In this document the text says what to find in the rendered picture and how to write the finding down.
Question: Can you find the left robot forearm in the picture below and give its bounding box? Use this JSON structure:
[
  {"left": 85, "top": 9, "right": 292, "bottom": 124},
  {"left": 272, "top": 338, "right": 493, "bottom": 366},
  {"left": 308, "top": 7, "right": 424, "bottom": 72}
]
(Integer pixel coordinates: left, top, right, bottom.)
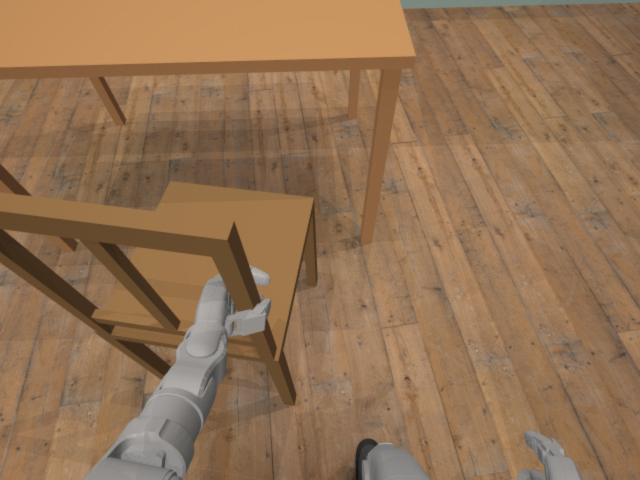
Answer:
[{"left": 83, "top": 321, "right": 228, "bottom": 480}]

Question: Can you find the table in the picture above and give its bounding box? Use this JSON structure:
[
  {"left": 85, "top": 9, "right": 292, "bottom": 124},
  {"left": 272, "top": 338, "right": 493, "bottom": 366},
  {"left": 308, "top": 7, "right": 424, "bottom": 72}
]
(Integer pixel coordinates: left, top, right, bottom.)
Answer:
[{"left": 0, "top": 0, "right": 416, "bottom": 252}]

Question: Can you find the robot left hand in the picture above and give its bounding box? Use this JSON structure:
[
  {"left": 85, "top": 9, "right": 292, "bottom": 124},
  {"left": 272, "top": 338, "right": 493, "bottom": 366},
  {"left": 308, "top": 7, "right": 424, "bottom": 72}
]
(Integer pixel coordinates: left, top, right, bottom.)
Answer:
[{"left": 194, "top": 265, "right": 271, "bottom": 337}]

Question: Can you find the robot right hand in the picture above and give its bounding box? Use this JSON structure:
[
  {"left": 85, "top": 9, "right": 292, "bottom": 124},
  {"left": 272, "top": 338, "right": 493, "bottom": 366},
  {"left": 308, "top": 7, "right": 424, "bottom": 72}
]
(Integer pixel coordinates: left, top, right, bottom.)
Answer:
[{"left": 511, "top": 430, "right": 583, "bottom": 480}]

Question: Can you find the robot left upper arm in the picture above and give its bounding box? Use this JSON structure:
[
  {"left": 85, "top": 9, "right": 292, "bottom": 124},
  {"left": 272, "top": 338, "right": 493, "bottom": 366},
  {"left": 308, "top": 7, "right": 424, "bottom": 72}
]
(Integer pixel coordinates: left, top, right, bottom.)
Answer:
[{"left": 87, "top": 457, "right": 182, "bottom": 480}]

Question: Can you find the robot right foot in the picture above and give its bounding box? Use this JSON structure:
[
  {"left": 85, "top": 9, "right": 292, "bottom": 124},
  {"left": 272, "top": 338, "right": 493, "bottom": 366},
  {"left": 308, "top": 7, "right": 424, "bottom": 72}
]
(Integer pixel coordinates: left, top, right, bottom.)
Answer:
[{"left": 356, "top": 439, "right": 378, "bottom": 480}]

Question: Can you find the right robot shin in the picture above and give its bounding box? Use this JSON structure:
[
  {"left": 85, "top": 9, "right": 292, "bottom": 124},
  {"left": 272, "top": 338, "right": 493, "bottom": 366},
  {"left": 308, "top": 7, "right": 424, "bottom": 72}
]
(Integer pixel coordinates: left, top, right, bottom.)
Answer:
[{"left": 368, "top": 443, "right": 396, "bottom": 456}]

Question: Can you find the chair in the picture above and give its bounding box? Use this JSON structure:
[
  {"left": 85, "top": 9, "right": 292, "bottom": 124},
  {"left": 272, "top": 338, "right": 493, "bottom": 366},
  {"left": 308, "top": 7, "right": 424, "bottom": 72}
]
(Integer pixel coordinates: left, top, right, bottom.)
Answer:
[{"left": 0, "top": 181, "right": 318, "bottom": 406}]

